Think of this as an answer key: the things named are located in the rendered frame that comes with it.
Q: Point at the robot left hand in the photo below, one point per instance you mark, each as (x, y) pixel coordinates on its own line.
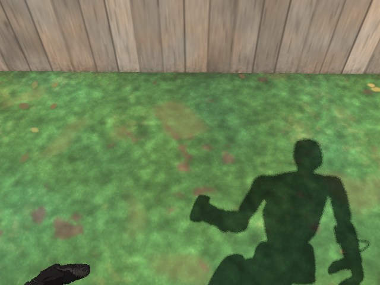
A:
(60, 274)

